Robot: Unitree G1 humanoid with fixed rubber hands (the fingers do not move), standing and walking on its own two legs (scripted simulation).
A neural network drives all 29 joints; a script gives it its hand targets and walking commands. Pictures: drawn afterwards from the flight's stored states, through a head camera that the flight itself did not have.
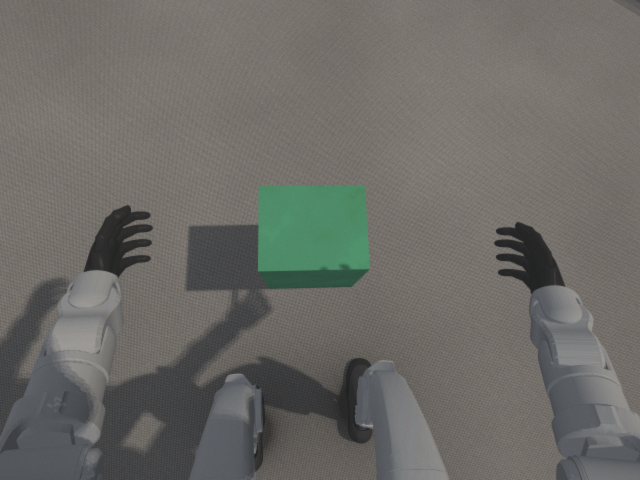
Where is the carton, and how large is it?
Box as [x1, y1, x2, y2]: [258, 185, 369, 288]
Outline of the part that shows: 364,185 259,186 258,271 269,288 351,286 369,269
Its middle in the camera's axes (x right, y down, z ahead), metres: -0.03 +0.00 +0.95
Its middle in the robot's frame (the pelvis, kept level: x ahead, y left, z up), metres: +0.51 +0.00 -0.54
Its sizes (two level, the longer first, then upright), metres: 0.231 0.186 0.293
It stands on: the floor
